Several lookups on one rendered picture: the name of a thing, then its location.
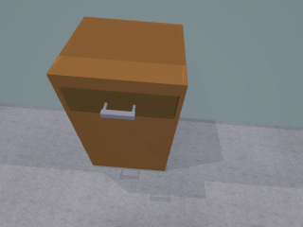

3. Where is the cabinet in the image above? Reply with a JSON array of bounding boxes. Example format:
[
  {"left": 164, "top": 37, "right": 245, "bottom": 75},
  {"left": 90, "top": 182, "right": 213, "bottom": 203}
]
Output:
[{"left": 46, "top": 16, "right": 188, "bottom": 171}]

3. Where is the drawer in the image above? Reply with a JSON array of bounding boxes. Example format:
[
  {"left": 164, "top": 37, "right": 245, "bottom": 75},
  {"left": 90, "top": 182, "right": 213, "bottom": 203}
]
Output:
[{"left": 60, "top": 87, "right": 178, "bottom": 119}]

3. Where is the handle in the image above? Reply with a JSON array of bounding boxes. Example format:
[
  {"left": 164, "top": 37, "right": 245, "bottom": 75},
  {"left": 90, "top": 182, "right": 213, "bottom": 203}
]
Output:
[{"left": 100, "top": 102, "right": 136, "bottom": 120}]

